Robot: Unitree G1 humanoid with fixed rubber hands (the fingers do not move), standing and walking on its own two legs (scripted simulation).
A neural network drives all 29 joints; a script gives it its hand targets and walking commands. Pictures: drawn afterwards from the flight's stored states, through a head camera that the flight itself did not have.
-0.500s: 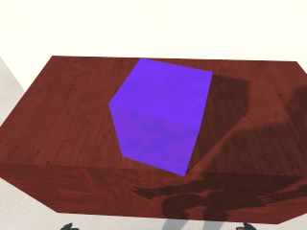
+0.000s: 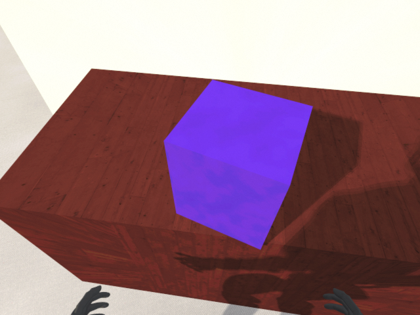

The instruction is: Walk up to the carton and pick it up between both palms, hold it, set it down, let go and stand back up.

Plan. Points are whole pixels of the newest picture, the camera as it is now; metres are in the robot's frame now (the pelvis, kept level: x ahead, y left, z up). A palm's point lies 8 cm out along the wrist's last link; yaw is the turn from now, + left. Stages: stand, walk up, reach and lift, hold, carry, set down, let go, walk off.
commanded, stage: walk up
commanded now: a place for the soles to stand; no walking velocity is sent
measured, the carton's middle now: (236, 165) +0.39 -0.04 +0.05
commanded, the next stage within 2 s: none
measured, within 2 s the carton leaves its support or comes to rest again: neither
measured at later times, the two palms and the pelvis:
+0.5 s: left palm out of the picture +0.07 +0.28 -0.11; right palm out of the picture +0.09 -0.24 -0.09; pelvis +0.00 +0.01 +0.00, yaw +2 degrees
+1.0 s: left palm out of the picture +0.07 +0.29 -0.11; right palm out of the picture +0.13 -0.23 -0.09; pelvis +0.01 +0.01 -0.01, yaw +5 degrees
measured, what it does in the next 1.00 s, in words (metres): stands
